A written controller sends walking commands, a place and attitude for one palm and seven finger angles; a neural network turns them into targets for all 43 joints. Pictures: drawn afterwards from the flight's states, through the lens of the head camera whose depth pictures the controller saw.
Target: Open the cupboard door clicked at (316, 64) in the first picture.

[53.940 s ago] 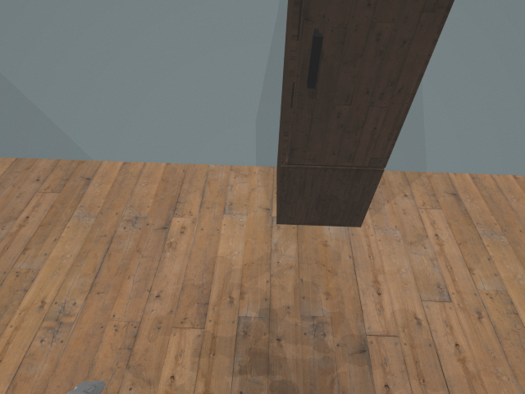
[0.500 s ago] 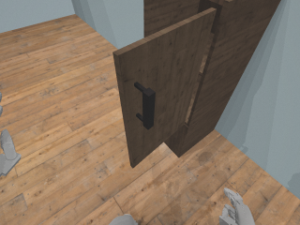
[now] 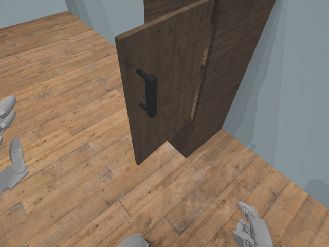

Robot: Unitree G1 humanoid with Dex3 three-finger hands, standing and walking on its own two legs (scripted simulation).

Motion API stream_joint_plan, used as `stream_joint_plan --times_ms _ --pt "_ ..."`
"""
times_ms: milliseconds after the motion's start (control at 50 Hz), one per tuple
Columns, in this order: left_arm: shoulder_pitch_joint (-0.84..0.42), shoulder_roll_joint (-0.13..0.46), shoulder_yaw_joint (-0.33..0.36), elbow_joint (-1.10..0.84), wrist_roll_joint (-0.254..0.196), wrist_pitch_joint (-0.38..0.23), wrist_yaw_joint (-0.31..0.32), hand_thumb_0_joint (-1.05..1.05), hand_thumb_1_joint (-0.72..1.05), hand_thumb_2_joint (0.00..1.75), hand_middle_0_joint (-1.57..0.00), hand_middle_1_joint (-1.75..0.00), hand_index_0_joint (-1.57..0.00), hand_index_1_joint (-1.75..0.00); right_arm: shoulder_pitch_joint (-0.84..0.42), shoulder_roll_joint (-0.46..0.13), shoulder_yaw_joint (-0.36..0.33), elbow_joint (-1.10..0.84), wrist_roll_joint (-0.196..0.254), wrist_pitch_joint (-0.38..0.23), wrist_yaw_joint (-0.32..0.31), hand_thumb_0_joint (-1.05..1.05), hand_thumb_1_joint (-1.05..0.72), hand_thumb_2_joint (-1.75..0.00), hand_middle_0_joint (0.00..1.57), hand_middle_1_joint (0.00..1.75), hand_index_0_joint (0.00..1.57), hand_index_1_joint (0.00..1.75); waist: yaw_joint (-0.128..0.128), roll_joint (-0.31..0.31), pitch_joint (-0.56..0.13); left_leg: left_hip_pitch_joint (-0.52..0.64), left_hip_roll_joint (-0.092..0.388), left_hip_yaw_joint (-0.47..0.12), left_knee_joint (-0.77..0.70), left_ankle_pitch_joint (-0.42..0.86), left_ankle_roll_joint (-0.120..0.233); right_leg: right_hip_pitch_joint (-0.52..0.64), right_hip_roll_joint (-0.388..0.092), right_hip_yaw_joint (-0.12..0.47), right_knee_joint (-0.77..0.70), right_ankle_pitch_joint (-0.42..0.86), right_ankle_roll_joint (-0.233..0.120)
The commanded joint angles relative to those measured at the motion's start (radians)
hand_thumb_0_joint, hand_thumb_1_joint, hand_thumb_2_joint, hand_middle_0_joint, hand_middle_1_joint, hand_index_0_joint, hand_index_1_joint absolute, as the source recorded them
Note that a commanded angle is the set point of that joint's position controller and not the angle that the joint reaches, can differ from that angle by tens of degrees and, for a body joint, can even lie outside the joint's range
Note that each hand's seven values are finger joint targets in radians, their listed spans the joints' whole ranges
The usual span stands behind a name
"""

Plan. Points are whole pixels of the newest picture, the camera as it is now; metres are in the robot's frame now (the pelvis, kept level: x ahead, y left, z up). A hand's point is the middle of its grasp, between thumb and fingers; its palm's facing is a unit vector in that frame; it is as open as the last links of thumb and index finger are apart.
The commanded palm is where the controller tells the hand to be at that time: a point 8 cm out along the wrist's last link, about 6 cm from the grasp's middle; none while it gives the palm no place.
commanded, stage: stop stepping back and stand still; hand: left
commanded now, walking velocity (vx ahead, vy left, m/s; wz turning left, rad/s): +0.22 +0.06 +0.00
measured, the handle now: (146, 94) +0.50 +0.10 +0.08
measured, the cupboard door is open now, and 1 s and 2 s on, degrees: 95 95 95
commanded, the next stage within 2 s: let the arm hang, fingers relaxed in 0.66 s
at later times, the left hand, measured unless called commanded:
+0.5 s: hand out of the picture +0.12 +0.28 +0.17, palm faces +0.52 -0.76 -0.38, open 7.4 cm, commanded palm +0.06 +0.31 +0.18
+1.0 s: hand out of the picture +0.04 +0.19 -0.14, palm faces +0.04 -0.97 -0.26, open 7.4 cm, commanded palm none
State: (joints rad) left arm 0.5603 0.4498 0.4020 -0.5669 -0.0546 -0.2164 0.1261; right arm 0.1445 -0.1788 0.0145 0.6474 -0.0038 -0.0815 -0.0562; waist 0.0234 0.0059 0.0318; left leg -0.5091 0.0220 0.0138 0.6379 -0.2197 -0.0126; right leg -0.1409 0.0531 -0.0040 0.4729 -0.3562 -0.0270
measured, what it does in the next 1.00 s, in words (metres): steps on the spot: left foot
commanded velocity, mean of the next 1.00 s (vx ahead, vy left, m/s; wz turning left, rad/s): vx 0.08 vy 0.00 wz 0.00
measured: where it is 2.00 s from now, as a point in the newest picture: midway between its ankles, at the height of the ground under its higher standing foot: outside the picture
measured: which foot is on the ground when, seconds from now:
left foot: up 0.00-0.04, down 0.06-1.00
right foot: down 0.00-1.00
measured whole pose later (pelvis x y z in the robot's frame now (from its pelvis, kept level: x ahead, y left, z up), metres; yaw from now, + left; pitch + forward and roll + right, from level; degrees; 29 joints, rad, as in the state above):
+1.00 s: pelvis -0.08 -0.01 -0.01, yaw +4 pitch -2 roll +1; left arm 0.23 0.22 0.02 0.72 0.03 0.06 0.00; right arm 0.16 -0.27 -0.02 0.89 -0.03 0.01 -0.01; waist -0.03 0.00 0.03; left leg -0.32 -0.03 -0.02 0.63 -0.27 0.01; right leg -0.24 0.02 -0.07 0.64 -0.38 -0.06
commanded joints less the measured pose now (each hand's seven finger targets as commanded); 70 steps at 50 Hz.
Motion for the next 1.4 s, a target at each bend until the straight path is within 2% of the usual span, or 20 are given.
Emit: stream_joint_plan --times_ms 0,20,60,120,160,200,240,280,360,460,580,660,720,740,760,820,880,920,1000,1380 --pt "0.01 0.182 0.19 -0.145 -0.017 -0.022 0.033 0.0 0.9 0.9 -0.2 -0.3 -0.2 -0.3 -0.054 -0.129 -0.035 -0.191 0.014 -0.029 -0.04 0.0 -0.9 -0.9 0.2 0.3 0.2 0.3 -0.029 -0.028 -0.179 0.254 0.004 -0.005 -0.121 0.255 0.017 -0.014 -0.183 0.045 0.029 0.813 0.009" --pt "0.01 0.178 0.185 -0.141 -0.021 -0.018 0.035 0.0 0.9 0.9 -0.2 -0.3 -0.2 -0.3 -0.041 -0.146 -0.042 -0.19 0.017 -0.032 -0.043 0.0 -0.9 -0.9 0.2 0.3 0.2 0.3 -0.025 0.014 -0.192 0.36 0.049 -0.035 -0.187 0.478 0.039 -0.057 -0.123 0.019 0.037 0.674 0.046" --pt "0.051 0.145 0.154 -0.074 -0.017 -0.017 0.033 0.0 0.9 0.9 -0.2 -0.3 -0.2 -0.3 -0.011 -0.166 -0.056 -0.186 0.019 -0.053 -0.039 0.0 -0.9 -0.9 0.2 0.3 0.2 0.3 -0.013 0.08 -0.212 0.471 0.135 -0.131 -0.226 0.524 0.078 -0.131 -0.044 0.013 0.024 0.24 0.066" --pt "0.002 0.156 0.146 -0.152 -0.006 -0.022 0.038 0.0 0.9 0.9 -0.2 -0.3 -0.2 -0.3 -0.035 -0.166 -0.046 -0.187 -0.001 -0.077 -0.035 0.0 -0.9 -0.9 0.2 0.3 0.2 0.3 -0.015 0.216 -0.145 0.237 0.174 -0.244 -0.424 -0.041 0.093 -0.029 -0.017 0.009 0.045 -0.062 0.034" --pt "-0.003 0.146 0.146 -0.161 0.004 -0.022 0.042 0.0 0.9 0.9 -0.2 -0.3 -0.2 -0.3 -0.041 -0.163 -0.047 -0.2 0.002 -0.082 -0.037 0.0 -0.9 -0.9 0.2 0.3 0.2 0.3 -0.019 0.178 -0.082 0.074 0.112 -0.195 -0.48 -0.365 0.058 0.059 -0.013 -0.014 -0.035 -0.058 0.015" --pt "0.025 0.141 0.145 -0.137 0.01 -0.014 0.042 0.0 0.9 0.9 -0.2 -0.3 -0.2 -0.3 -0.038 -0.155 -0.053 -0.209 -0.001 -0.078 -0.034 0.0 -0.9 -0.9 0.2 0.3 0.2 0.3 -0.022 0.105 -0.073 0.111 0.03 -0.096 -0.351 -0.3 0.016 -0.014 -0.045 0.015 -0.158 -0.169 -0.01" --pt "0.018 0.174 0.167 -0.167 0.004 -0.02 0.047 0.0 0.9 0.9 -0.2 -0.3 -0.2 -0.3 -0.025 -0.157 -0.065 -0.189 -0.006 -0.069 -0.031 0.0 -0.9 -0.9 0.2 0.3 0.2 0.3 -0.029 -0.079 -0.089 0.286 -0.028 -0.035 -0.009 -0.079 -0.004 -0.254 -0.211 0.224 -0.315 -0.276 -0.083" --pt "-0.055 0.137 0.129 -0.142 0.01 -0.017 0.054 0.0 0.9 0.9 -0.2 -0.3 -0.2 -0.3 0.002 -0.153 -0.062 -0.156 -0.007 -0.064 -0.029 0.0 -0.9 -0.9 0.2 0.3 0.2 0.3 -0.04 -0.101 -0.053 0.233 -0.016 -0.039 0.16 -0.06 0.0 -0.309 -0.303 0.278 -0.304 -0.261 -0.126" --pt "-0.196 0.128 0.093 -0.056 0.03 -0.023 0.065 0.0 0.9 0.9 -0.2 -0.3 -0.2 -0.3 -0.001 -0.163 -0.055 -0.135 -0.007 -0.081 -0.05 0.0 -0.9 -0.9 0.2 0.3 0.2 0.3 -0.052 0.013 0.031 0.3 0.015 -0.038 -0.116 -0.152 0.039 -0.329 -0.194 0.138 -0.163 -0.281 -0.053" --pt "-0.176 0.115 0.101 -0.087 0.045 -0.039 0.054 0.0 0.9 0.9 -0.2 -0.3 -0.2 -0.3 -0.012 -0.152 -0.042 -0.15 -0.01 -0.101 -0.049 0.0 -0.9 -0.9 0.2 0.3 0.2 0.3 -0.034 0.266 0.03 0.042 0.217 -0.423 -0.571 -0.643 0.12 -0.099 -0.003 -0.03 0.259 -0.097 0.024" --pt "-0.022 0.117 0.107 -0.113 0.035 -0.026 0.049 0.0 0.9 0.9 -0.2 -0.3 -0.2 -0.3 -0.006 -0.133 -0.037 -0.162 -0.015 -0.106 -0.023 0.0 -0.9 -0.9 0.2 0.3 0.2 0.3 -0.026 0.124 -0.07 0.091 0.082 -0.146 -0.386 -0.274 0.046 0.09 -0.043 -0.018 -0.11 0.016 -0.002" --pt "-0.037 0.131 0.13 -0.084 0.013 -0.015 0.048 0.0 0.9 0.9 -0.2 -0.3 -0.2 -0.3 0.009 -0.132 -0.054 -0.142 -0.007 -0.079 -0.012 0.0 -0.9 -0.9 0.2 0.3 0.2 0.3 -0.033 -0.123 -0.048 0.175 -0.004 -0.041 0.053 -0.054 0.011 -0.147 -0.29 0.319 -0.295 -0.081 -0.112" --pt "-0.083 0.132 0.13 -0.048 0.013 -0.031 0.051 0.0 0.9 0.9 -0.2 -0.3 -0.2 -0.3 0.008 -0.125 -0.039 -0.135 0.0 -0.082 -0.015 0.0 -0.9 -0.9 0.2 0.3 0.2 0.3 -0.037 -0.05 -0.066 0.206 0.014 -0.04 -0.077 -0.006 0.018 -0.054 -0.249 0.186 -0.155 0.284 -0.079" --pt "-0.178 -0.051 -0.288 0.678 0.086 0.1 -0.081 0.0 0.9 0.9 -0.2 -0.3 -0.2 -0.3 -0.025 -0.248 -0.098 0.115 -0.013 -0.141 0.074 0.0 -0.9 -0.9 0.2 0.3 0.2 0.3 -0.094 -0.02 -0.051 0.255 0.071 -0.064 0.066 0.271 0.033 -0.225 -0.243 0.008 0.047 0.402 -0.06" --pt "-0.133 -0.073 -0.269 0.698 0.095 0.184 -0.112 0.0 0.9 0.9 -0.2 -0.3 -0.2 -0.3 0.053 -0.266 -0.111 0.102 -0.004 -0.058 0.069 0.0 -0.9 -0.9 0.2 0.3 0.2 0.3 -0.059 0.017 -0.083 0.284 0.079 -0.114 0.01 0.373 0.05 -0.238 -0.183 0.047 0.106 0.43 -0.046" --pt "-0.184 -0.101 -0.291 0.819 0.094 0.208 -0.122 0.0 0.9 0.9 -0.2 -0.3 -0.2 -0.3 0.031 -0.231 -0.075 0.068 -0.019 0.01 0.048 0.0 -0.9 -0.9 0.2 0.3 0.2 0.3 -0.017 -0.145 -0.089 0.163 0.106 -0.19 -0.043 0.35 0.114 -0.138 -0.136 0.029 0.117 0.345 -0.024" --pt "-0.295 -0.04 -0.298 1.013 0.093 0.2 -0.118 0.0 0.9 0.9 -0.2 -0.3 -0.2 -0.3 0.01 -0.216 -0.07 0.098 -0.025 0.046 0.043 0.0 -0.9 -0.9 0.2 0.3 0.2 0.3 -0.025 -0.247 -0.103 0.176 0.006 -0.075 0.02 0.16 0.053 -0.053 -0.245 0.12 0.005 0.516 -0.091" --pt "-0.354 -0.038 -0.318 1.148 0.087 0.208 -0.108 0.0 0.9 0.9 -0.2 -0.3 -0.2 -0.3 0.01 -0.202 -0.063 0.143 -0.03 0.071 0.039 0.0 -0.9 -0.9 0.2 0.3 0.2 0.3 -0.038 -0.16 -0.078 0.227 0.005 -0.062 -0.023 0.067 0.04 -0.071 -0.256 0.119 -0.021 0.472 -0.109" --pt "-0.337 -0.089 -0.358 1.379 0.068 0.221 -0.104 0.0 0.9 0.9 -0.2 -0.3 -0.2 -0.3 0.007 -0.163 -0.024 0.242 -0.027 0.079 0.036 0.0 -0.9 -0.9 0.2 0.3 0.2 0.3 -0.014 0.164 -0.028 0.216 0.08 -0.184 -0.238 0.183 0.072 -0.019 -0.136 0.061 -0.046 0.162 -0.024" --pt "-0.211 -0.186 -0.386 1.706 0.059 0.212 -0.093 0.0 0.9 0.9 -0.2 -0.3 -0.2 -0.3 0.186 -0.075 -0.023 0.466 -0.017 0.096 0.016 0.0 -0.9 -0.9 0.2 0.3 0.2 0.3 -0.033 -0.03 0.065 0.304 0.055 -0.116 -0.293 0.015 0.054 -0.092 -0.155 0.069 -0.204 0.008 -0.04"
